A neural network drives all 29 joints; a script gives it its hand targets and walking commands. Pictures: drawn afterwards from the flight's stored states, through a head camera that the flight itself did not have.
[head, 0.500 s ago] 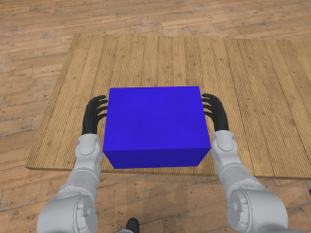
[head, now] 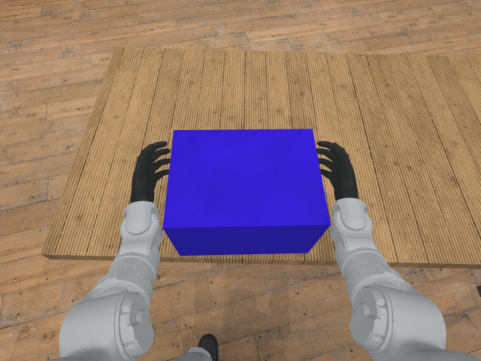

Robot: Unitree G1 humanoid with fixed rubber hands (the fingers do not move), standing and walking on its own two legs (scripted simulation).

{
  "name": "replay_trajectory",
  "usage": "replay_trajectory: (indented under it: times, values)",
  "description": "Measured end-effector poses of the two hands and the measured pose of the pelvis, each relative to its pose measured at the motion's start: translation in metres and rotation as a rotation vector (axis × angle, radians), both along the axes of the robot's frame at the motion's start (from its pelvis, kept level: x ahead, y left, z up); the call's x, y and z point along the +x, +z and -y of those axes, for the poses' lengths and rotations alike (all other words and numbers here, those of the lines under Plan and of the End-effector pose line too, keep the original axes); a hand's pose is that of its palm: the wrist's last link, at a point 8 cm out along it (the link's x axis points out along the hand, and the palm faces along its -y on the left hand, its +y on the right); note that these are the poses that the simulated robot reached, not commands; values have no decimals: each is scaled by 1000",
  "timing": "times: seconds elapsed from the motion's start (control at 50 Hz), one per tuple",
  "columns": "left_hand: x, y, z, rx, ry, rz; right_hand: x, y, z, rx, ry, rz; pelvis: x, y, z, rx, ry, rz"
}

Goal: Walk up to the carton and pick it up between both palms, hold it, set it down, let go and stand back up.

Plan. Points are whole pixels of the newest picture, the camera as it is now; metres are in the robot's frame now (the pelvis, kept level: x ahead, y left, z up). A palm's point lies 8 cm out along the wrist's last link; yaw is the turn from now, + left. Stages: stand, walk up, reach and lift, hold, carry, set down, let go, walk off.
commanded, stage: set down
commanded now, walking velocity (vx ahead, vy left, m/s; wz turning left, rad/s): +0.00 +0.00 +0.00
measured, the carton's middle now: (243, 194) +0.41 +0.04 -0.05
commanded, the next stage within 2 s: none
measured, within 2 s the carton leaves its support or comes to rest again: neither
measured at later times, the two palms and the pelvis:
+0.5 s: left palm (145, 191) +0.37 +0.21 +0.00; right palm (343, 189) +0.41 -0.14 +0.00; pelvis +0.00 -0.01 -0.01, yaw +1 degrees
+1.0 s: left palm (146, 191) +0.38 +0.21 -0.01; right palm (342, 189) +0.41 -0.14 +0.00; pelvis -0.01 -0.01 -0.01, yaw +1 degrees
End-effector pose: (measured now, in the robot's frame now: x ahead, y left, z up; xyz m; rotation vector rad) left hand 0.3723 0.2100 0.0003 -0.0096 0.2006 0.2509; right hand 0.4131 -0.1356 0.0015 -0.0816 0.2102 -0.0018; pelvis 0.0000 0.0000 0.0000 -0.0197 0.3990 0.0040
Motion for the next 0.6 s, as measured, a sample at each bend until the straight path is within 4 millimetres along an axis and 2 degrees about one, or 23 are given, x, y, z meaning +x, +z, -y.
replay_trajectory:
  times: [0.6]
  values:
    - [2,-3,0,2,0,30,0,-2,0,21,-1,10,-4,-8,9,0,20,5]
